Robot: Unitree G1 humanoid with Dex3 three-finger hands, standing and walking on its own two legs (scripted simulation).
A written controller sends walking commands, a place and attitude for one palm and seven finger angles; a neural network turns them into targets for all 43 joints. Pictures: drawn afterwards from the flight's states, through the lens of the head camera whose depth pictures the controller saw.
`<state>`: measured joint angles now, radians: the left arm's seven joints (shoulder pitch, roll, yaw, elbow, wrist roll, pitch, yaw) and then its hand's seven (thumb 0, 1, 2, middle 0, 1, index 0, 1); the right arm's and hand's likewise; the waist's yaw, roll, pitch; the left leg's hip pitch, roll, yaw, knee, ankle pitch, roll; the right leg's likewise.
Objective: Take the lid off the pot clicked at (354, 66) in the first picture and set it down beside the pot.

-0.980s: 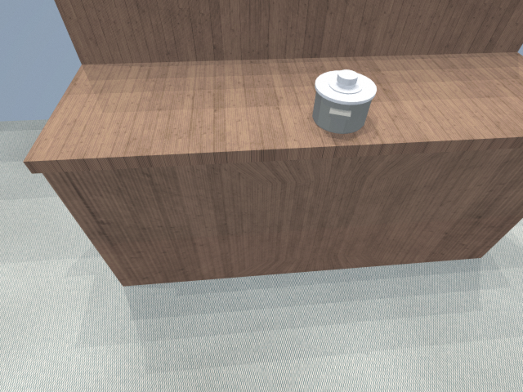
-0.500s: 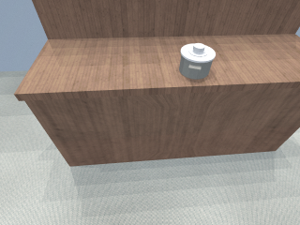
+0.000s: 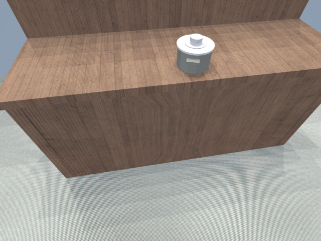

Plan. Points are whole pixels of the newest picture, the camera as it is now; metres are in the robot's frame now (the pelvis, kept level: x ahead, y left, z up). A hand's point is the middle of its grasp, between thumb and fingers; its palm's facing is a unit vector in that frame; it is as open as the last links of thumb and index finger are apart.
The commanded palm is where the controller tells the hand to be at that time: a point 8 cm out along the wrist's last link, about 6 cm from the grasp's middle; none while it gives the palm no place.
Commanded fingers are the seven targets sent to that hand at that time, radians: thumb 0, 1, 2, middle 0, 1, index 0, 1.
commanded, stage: walk to a spot facing it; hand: left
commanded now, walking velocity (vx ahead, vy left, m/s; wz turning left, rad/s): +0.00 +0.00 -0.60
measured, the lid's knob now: (196, 38) +0.84 -0.08 +0.09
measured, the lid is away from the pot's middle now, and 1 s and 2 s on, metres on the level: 0.00 0.00 0.00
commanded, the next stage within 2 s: none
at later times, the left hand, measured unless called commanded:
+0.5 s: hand out of the picture +0.08 +0.16 -0.14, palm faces -0.14 -0.95 -0.27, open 7.4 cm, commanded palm none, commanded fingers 0.00 0.90 0.90 -0.20 -0.30 -0.20 -0.30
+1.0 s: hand (109, 206) +0.24 +0.18 -0.16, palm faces -0.51 -0.83 -0.21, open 7.4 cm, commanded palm none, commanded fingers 0.00 0.90 0.90 -0.20 -0.30 -0.20 -0.30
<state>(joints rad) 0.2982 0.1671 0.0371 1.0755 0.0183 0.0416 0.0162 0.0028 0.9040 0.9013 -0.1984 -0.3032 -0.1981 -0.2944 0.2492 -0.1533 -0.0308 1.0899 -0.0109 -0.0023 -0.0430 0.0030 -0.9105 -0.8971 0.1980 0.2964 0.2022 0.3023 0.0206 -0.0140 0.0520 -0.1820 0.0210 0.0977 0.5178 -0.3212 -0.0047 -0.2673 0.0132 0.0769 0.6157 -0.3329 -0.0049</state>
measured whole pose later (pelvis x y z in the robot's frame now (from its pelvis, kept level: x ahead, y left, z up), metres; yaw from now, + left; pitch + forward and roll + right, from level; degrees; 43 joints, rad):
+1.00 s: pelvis +0.06 +0.04 +0.01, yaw -34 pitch +0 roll -2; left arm 0.19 0.29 0.09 0.90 0.02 0.08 -0.02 0.00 0.91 0.90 -0.19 -0.30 -0.19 -0.29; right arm 0.26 -0.18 -0.01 0.88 -0.01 -0.01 -0.04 0.01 -0.91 -0.90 0.20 0.30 0.20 0.30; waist 0.02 -0.05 0.09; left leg -0.14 0.03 0.13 0.42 -0.29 0.06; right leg -0.52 -0.02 0.04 1.12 -0.37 0.08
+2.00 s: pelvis +0.12 -0.04 +0.02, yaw -70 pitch +0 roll -2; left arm 0.35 0.26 0.10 0.97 0.04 0.04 -0.04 0.01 0.91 0.90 -0.20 -0.30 -0.20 -0.29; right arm 0.27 -0.16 -0.01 0.89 -0.01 -0.06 -0.03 0.00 -0.91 -0.90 0.20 0.30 0.20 0.30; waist 0.06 -0.07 0.01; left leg -0.08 0.02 0.14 0.37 -0.29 0.05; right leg -0.58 0.00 0.03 1.14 -0.22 0.02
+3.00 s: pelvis +0.22 -0.44 -0.01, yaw -107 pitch +0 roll -1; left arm 0.42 0.22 0.08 1.02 0.00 0.01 0.02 0.01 0.90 0.90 -0.20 -0.30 -0.20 -0.29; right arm 0.01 -0.14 0.00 0.83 -0.01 -0.05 -0.01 0.00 -0.91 -0.90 0.20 0.30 0.20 0.30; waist 0.11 -0.05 0.09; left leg -0.35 0.07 0.16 0.64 -0.27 0.03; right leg -0.35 0.06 0.07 1.15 -0.53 0.03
